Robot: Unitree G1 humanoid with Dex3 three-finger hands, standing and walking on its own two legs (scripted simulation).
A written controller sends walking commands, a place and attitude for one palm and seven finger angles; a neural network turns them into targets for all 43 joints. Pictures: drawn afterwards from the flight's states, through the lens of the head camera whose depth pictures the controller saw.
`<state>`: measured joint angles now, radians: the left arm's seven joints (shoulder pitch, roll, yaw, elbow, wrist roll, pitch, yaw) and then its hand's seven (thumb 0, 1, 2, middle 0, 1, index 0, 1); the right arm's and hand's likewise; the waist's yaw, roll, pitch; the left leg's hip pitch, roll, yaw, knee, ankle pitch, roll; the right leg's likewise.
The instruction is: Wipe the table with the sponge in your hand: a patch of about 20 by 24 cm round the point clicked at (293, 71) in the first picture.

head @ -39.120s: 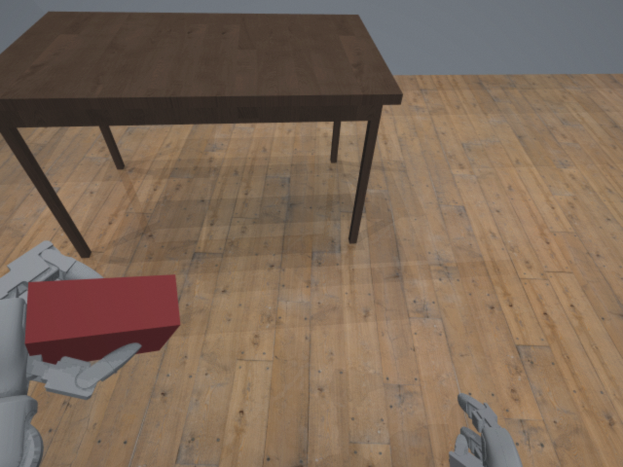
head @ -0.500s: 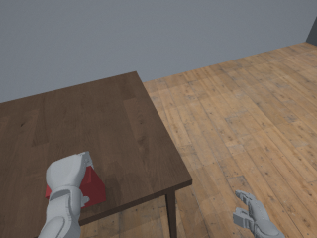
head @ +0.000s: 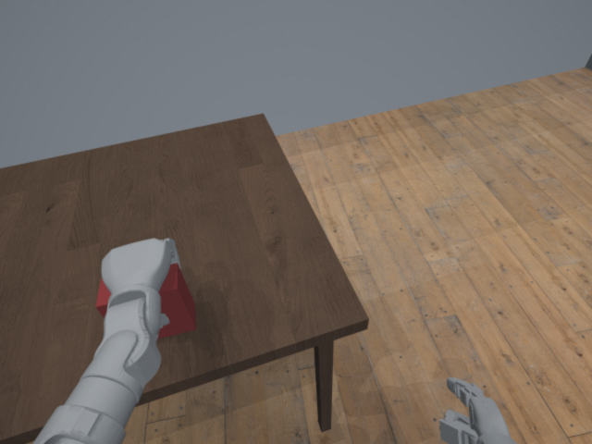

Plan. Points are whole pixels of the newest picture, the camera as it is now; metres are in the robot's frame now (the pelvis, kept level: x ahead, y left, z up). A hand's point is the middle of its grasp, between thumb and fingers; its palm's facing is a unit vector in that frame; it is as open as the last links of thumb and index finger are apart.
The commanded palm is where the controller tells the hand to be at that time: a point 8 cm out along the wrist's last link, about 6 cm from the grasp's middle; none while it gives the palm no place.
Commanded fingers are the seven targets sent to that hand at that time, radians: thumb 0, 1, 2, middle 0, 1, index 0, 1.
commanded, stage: wipe forward along the middle lane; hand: left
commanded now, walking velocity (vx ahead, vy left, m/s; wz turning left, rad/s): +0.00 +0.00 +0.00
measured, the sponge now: (155, 312) +0.30 +0.27 -0.01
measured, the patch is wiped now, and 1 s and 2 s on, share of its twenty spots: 1.00 1.00 1.00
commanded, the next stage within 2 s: slide back across to the first lane in 1.04 s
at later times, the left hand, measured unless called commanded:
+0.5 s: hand (155, 262) +0.36 +0.28 +0.04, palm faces -0.07 -0.02 -1.00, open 9.3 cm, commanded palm +0.34 +0.27 +0.07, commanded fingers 0.00 0.10 1.30 -1.20 -1.60 -1.20 -1.60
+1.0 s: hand (150, 240) +0.40 +0.31 +0.04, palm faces -0.10 -0.01 -1.00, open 9.3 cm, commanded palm +0.39 +0.30 +0.07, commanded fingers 0.00 0.10 1.30 -1.20 -1.60 -1.20 -1.60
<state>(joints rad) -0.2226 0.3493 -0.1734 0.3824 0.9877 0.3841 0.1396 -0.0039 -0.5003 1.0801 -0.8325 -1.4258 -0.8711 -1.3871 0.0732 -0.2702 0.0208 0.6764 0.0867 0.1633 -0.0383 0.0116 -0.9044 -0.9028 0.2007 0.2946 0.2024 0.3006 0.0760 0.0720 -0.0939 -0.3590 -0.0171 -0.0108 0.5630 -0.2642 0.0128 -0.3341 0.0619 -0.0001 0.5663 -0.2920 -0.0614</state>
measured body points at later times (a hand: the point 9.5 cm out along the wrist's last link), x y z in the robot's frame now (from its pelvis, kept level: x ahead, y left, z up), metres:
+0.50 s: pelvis +0.00 +0.00 +0.00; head +0.02 -0.02 +0.44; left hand +0.36 +0.27 +0.09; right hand +0.17 -0.24 -0.13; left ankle +0.02 +0.12 -0.73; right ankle +0.00 -0.08 -0.73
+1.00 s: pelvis +0.00 +0.01 -0.01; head +0.04 +0.00 +0.44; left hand +0.40 +0.30 +0.10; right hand +0.13 -0.26 -0.13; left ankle +0.02 +0.12 -0.73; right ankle +0.00 -0.08 -0.73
